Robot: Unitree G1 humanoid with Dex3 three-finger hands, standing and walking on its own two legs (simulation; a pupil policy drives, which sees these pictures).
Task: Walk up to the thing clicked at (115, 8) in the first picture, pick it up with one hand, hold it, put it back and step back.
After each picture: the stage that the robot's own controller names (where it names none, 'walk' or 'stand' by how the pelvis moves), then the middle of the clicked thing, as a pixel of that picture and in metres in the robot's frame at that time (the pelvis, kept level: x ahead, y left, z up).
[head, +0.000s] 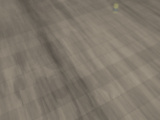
stand; (115, 8) +2.14 -0.50 -0.72
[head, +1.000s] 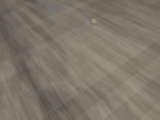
walk; (93, 22) +2.03 -0.05 -0.69
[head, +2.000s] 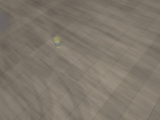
walk; (57, 42) +1.34 +0.35 -0.71
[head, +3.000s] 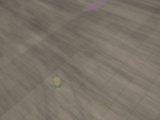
walk; (57, 83) +0.84 +0.30 -0.72
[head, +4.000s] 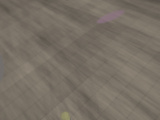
walk; (66, 118) +0.50 +0.21 -0.71
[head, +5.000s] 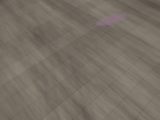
stand; out of the picture +0.37 +0.18 -0.70
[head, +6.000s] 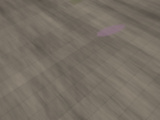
stand; out of the picture +0.34 +0.17 -0.72
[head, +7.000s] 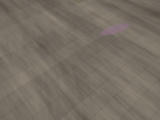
stand; out of the picture +0.34 +0.16 -0.72
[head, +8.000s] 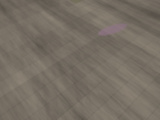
stand; out of the picture +0.34 +0.17 -0.72
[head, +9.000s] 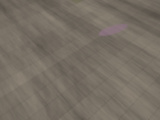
stand; out of the picture +0.33 +0.17 -0.72
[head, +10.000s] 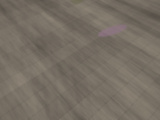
go down; out of the picture +0.33 +0.17 -0.72
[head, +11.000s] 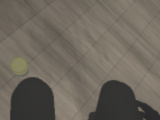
go down; (20, 68) +0.40 +0.23 -0.30
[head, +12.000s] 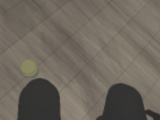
approach; (30, 69) +0.39 +0.24 -0.30
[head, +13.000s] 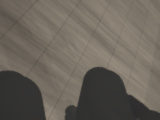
close in; out of the picture +0.37 +0.27 -0.21
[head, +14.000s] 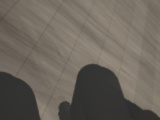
close; out of the picture +0.38 +0.28 -0.21
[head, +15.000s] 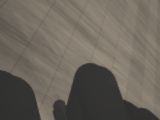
lift; out of the picture +0.37 +0.28 -0.22
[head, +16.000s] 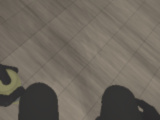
lift; (10, 88) +0.30 +0.24 -0.08
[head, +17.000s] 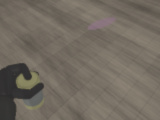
hold; (31, 91) +0.33 +0.17 +0.03
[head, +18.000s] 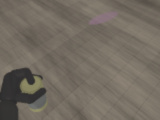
hold; (35, 94) +0.32 +0.17 -0.01
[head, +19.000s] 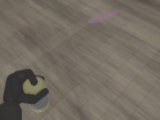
crouch; (37, 95) +0.33 +0.17 -0.02
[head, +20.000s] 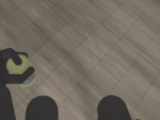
crouch; (22, 71) +0.38 +0.20 -0.10
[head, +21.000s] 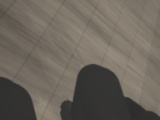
lower; out of the picture +0.38 +0.29 -0.22
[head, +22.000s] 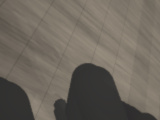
lower; out of the picture +0.39 +0.31 -0.22
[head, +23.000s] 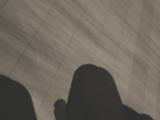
lower; out of the picture +0.39 +0.30 -0.22
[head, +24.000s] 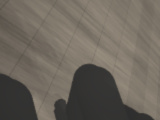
lower; out of the picture +0.38 +0.30 -0.22
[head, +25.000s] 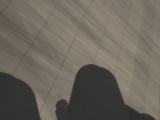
loosen; out of the picture +0.38 +0.29 -0.22
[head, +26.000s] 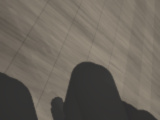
withdraw; out of the picture +0.37 +0.29 -0.22
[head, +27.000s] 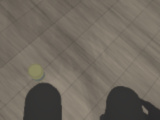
walk; (37, 73) +0.41 +0.23 -0.35
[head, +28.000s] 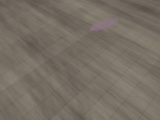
stand; out of the picture +0.34 +0.18 -0.66
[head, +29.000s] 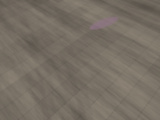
stand; out of the picture +0.34 +0.20 -0.67
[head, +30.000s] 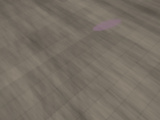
stand; out of the picture +0.35 +0.19 -0.69
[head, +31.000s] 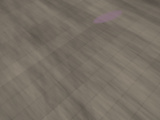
walk; out of the picture +0.37 +0.19 -0.71
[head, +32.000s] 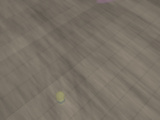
walk; (60, 98) +0.54 +0.17 -0.70
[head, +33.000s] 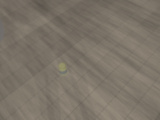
walk; (62, 69) +0.84 +0.23 -0.70
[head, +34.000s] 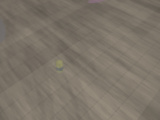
stand; (59, 66) +1.00 +0.21 -0.71
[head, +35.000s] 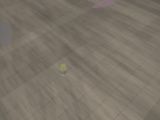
stand; (63, 69) +1.01 +0.20 -0.72
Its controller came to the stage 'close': yes
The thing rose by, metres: 0.69
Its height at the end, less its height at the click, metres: +0.00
